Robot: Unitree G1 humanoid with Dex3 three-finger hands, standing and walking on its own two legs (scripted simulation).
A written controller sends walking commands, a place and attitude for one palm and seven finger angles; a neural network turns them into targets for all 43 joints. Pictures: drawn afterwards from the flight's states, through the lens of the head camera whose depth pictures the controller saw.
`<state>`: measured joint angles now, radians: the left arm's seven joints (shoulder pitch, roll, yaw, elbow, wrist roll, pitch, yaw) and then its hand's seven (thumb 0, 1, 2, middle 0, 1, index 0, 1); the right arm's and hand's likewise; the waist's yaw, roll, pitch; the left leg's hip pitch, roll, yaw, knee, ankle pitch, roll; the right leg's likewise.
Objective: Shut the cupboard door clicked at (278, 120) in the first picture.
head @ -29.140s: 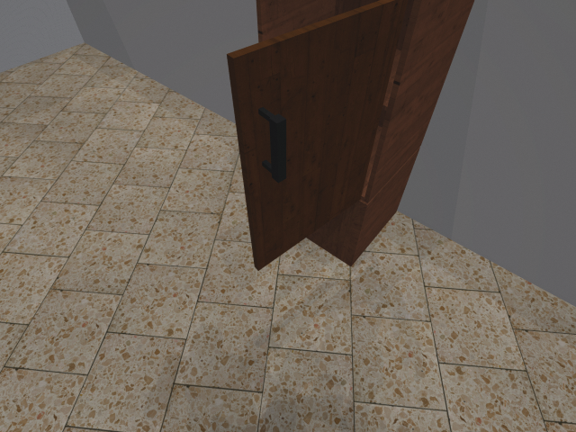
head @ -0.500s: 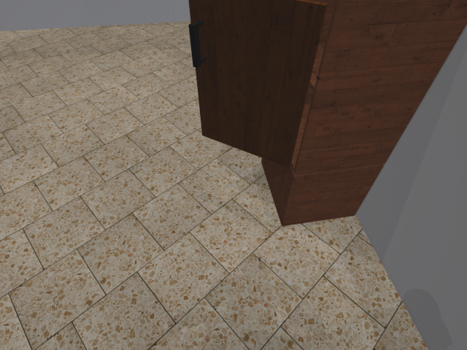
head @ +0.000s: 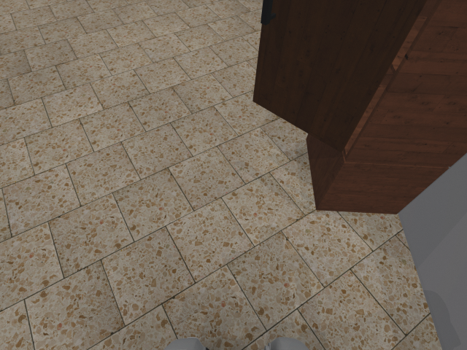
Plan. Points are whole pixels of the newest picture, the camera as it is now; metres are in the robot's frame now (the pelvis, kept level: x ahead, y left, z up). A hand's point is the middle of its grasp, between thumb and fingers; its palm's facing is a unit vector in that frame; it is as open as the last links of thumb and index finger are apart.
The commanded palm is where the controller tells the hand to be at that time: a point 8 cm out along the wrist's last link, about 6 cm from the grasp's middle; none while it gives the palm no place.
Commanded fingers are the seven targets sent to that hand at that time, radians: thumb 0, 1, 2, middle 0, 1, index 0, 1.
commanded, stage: walk to a spot facing it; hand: left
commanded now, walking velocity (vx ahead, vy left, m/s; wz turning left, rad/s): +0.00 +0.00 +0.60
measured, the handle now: out of the picture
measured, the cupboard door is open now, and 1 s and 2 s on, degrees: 52 52 52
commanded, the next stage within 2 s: turn to face it in 1.54 s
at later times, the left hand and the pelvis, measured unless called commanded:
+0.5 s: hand out of the picture +0.01 +0.17 -0.15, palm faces +0.32 -0.91 -0.27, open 7.4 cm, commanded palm none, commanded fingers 0.00 0.90 0.90 -0.20 -0.30 -0.20 -0.30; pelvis +0.00 -0.04 +0.01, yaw +21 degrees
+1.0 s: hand out of the picture +0.04 +0.20 -0.14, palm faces +0.62 -0.73 -0.29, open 7.4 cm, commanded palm none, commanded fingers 0.00 0.90 0.90 -0.20 -0.30 -0.20 -0.30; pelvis +0.11 -0.01 +0.00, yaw +39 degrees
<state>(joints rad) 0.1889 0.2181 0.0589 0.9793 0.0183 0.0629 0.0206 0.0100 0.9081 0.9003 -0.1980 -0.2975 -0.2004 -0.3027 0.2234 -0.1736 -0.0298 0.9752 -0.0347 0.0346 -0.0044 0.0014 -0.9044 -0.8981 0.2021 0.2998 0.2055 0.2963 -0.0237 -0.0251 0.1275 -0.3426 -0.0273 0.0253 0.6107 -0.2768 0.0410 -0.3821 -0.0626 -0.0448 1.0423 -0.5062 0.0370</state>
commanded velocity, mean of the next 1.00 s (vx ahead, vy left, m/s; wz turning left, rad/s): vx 0.19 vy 0.00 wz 0.60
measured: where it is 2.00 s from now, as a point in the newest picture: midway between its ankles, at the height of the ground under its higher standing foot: (164, 302)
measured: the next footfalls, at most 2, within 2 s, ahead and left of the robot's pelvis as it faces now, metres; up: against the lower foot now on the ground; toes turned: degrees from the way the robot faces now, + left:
right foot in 0.26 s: +0.05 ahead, -0.16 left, +0.00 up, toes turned +10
left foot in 0.58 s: -0.03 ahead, +0.10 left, +0.00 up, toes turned +29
